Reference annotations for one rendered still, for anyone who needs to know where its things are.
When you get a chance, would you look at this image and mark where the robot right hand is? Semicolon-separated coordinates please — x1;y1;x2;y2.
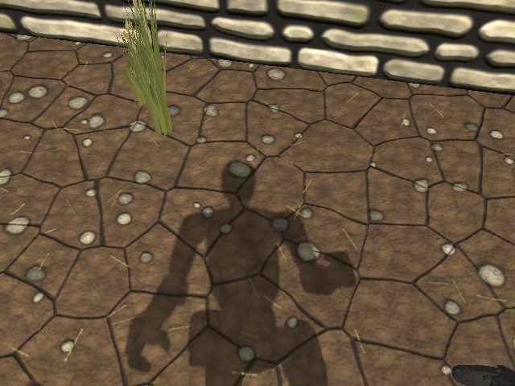
452;365;515;386

